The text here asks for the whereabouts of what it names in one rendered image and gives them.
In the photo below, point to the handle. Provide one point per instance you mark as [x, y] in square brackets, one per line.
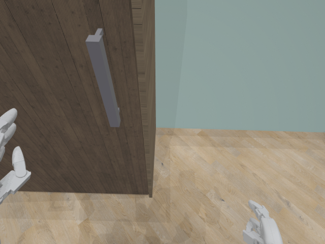
[97, 53]

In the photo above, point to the right robot hand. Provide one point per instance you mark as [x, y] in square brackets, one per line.
[267, 229]

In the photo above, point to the left robot hand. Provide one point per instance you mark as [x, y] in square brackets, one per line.
[16, 178]

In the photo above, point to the wardrobe door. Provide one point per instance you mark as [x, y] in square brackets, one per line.
[62, 127]

